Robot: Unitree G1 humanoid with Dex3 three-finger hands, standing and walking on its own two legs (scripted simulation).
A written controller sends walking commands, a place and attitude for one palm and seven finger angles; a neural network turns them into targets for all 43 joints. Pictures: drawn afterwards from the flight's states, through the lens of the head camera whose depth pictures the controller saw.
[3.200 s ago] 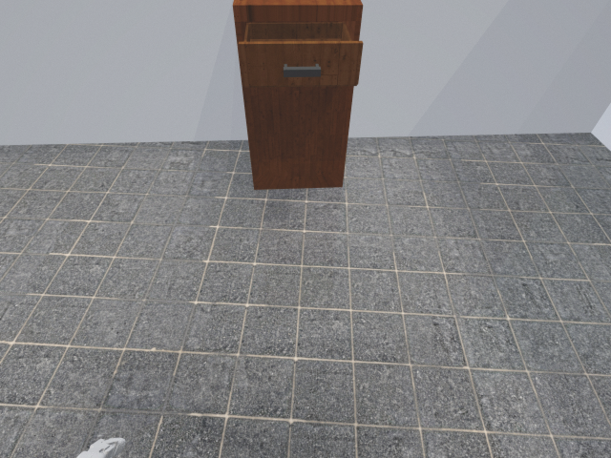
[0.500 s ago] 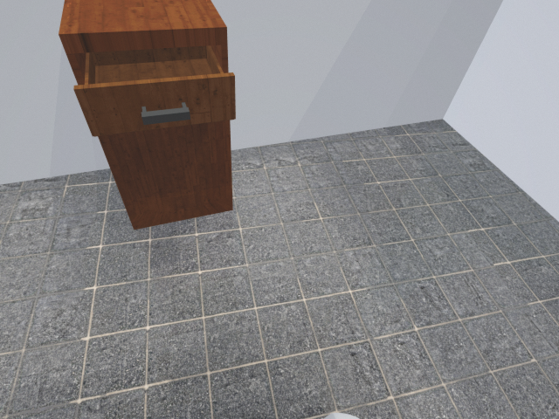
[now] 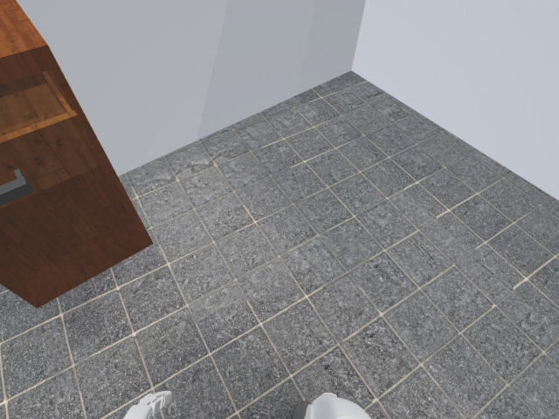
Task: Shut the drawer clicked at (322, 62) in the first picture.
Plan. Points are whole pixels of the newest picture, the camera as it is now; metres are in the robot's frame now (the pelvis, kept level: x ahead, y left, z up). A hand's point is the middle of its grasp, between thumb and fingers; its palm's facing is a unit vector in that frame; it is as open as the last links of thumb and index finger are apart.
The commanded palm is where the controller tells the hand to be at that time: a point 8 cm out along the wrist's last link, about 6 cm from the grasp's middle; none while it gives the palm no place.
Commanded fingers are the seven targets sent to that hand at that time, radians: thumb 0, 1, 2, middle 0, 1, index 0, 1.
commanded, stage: turn to face it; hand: left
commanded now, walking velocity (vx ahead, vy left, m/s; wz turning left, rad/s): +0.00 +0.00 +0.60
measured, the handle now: out of the picture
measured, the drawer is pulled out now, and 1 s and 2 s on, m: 0.19 0.19 0.19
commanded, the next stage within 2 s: take the last steps up to it in 1.16 s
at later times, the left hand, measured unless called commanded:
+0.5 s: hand (151, 411) +0.16 +0.21 -0.18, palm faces +0.23 -0.96 -0.17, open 7.3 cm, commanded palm none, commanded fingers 0.00 0.90 0.90 -0.20 -0.30 -0.20 -0.30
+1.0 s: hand (153, 413) +0.15 +0.19 -0.13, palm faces +0.44 -0.84 -0.31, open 7.4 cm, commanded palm none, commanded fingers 0.00 0.90 0.90 -0.20 -0.30 -0.20 -0.30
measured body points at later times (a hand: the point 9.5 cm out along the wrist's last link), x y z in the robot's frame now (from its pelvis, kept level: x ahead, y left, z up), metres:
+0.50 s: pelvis +0.12 +0.02 +0.00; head +0.14 +0.04 +0.44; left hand +0.15 +0.26 -0.16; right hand +0.22 -0.21 -0.14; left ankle +0.14 +0.12 -0.72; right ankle +0.10 -0.07 -0.72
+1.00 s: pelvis +0.14 -0.04 +0.01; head +0.17 -0.06 +0.46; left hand +0.13 +0.24 -0.10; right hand +0.31 -0.26 -0.15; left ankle +0.12 +0.10 -0.69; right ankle +0.18 -0.15 -0.72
